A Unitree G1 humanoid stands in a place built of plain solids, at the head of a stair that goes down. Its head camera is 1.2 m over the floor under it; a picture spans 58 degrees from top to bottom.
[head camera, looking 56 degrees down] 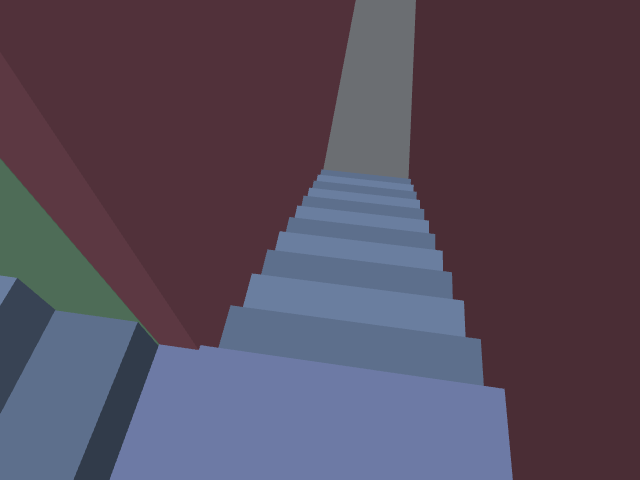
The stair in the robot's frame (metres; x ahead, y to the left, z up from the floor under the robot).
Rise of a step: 0.17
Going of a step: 0.22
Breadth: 0.85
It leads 8 degrees to the right of straight ahead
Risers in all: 12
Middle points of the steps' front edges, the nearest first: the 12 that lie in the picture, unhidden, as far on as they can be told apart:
0.38 -0.08 0.00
0.59 -0.11 -0.17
0.81 -0.14 -0.34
1.04 -0.18 -0.51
1.26 -0.21 -0.67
1.48 -0.24 -0.84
1.70 -0.27 -1.01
1.93 -0.31 -1.18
2.15 -0.34 -1.35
2.37 -0.37 -1.52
2.59 -0.40 -1.69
2.82 -0.43 -1.86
